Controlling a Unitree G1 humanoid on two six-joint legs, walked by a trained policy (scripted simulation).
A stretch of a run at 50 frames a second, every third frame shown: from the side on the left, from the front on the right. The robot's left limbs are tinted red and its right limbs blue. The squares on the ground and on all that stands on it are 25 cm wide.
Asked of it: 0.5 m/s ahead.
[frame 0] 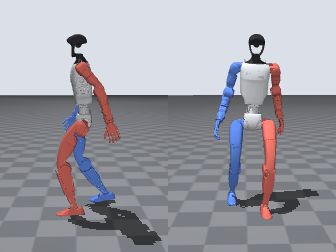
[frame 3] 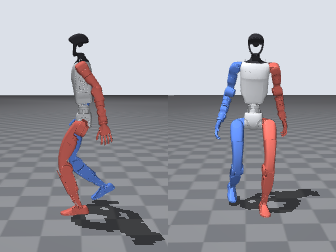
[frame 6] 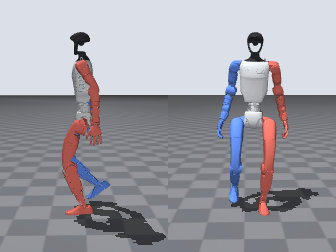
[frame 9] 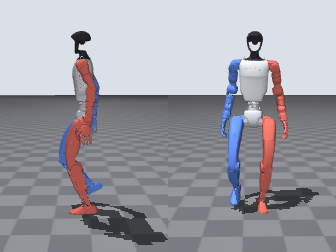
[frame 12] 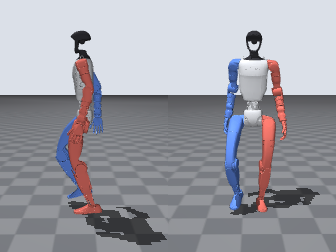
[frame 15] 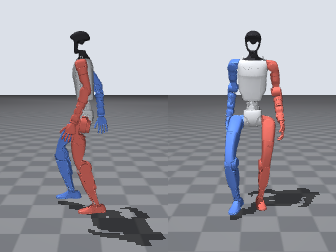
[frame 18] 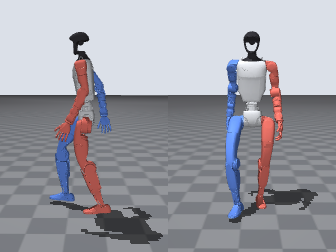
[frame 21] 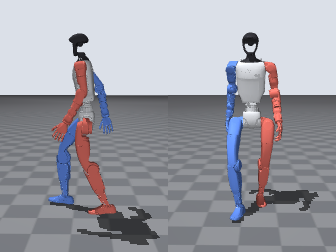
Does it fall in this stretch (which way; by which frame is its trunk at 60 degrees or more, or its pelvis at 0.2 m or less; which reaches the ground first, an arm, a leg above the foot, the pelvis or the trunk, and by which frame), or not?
no
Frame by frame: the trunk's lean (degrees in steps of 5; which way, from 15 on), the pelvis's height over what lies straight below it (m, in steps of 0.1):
0: 5, 0.7
3: 5, 0.8
6: 5, 0.8
9: 5, 0.8
12: 5, 0.8
15: 5, 0.8
18: 5, 0.8
21: 5, 0.8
